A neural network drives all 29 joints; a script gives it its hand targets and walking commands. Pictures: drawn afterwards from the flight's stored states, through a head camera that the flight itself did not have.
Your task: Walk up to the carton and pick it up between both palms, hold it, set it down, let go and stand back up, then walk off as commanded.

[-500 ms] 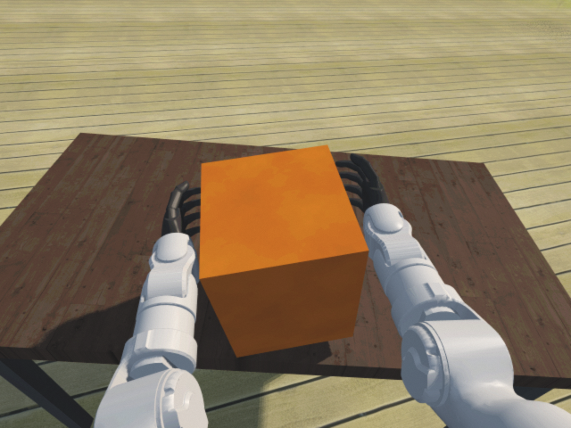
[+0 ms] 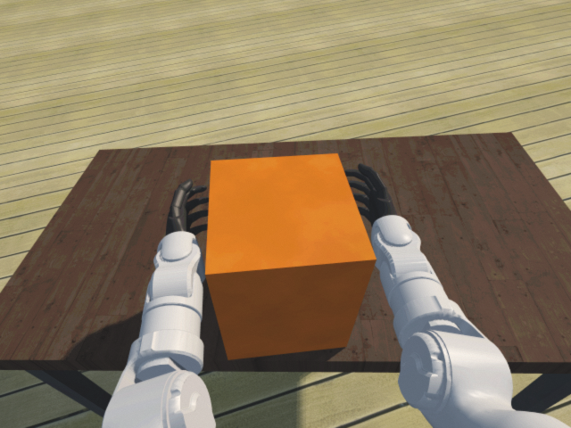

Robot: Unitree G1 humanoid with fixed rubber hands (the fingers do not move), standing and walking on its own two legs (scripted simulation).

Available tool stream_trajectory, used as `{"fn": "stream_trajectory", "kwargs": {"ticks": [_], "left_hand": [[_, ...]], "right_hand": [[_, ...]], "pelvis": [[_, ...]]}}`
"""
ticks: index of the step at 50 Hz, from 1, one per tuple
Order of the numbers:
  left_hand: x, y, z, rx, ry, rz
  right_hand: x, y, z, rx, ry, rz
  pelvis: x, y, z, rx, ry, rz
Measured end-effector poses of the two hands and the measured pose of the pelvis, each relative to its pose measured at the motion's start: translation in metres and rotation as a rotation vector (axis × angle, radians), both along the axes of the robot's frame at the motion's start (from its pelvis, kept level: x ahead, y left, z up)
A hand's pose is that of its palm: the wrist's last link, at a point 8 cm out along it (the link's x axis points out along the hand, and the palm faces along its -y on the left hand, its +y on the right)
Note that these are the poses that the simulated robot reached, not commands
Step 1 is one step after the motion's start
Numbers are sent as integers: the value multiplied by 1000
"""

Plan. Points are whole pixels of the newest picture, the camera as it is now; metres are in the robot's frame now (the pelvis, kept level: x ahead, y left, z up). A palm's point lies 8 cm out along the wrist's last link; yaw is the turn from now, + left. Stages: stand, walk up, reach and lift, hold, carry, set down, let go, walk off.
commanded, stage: set down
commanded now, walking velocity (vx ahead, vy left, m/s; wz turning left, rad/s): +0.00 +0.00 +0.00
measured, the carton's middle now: (282, 258) +0.39 +0.05 +0.02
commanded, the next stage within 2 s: none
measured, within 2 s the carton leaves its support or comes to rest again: rests again in 1.28 s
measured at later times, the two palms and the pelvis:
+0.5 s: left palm (176, 249) +0.36 +0.20 +0.08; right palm (369, 212) +0.42 -0.09 +0.10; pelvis +0.01 +0.00 +0.00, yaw +0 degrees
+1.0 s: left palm (176, 252) +0.36 +0.20 +0.07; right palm (367, 210) +0.42 -0.08 +0.11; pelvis +0.00 +0.00 +0.00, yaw +1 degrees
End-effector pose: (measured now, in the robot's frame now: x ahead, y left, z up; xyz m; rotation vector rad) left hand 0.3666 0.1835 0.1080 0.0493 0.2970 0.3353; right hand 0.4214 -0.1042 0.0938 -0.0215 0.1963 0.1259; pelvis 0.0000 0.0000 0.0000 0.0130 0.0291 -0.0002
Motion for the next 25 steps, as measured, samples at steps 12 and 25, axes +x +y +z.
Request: {"fn": "stream_trajectory", "kwargs": {"ticks": [12,25], "left_hand": [[14,20,-36,-201,-79,6],[-8,14,-26,-30,-32,17]], "right_hand": [[16,25,31,-195,-82,3],[1,17,5,35,-36,12]], "pelvis": [[14,-3,0,1,22,12],[7,2,-1,-4,12,9]]}}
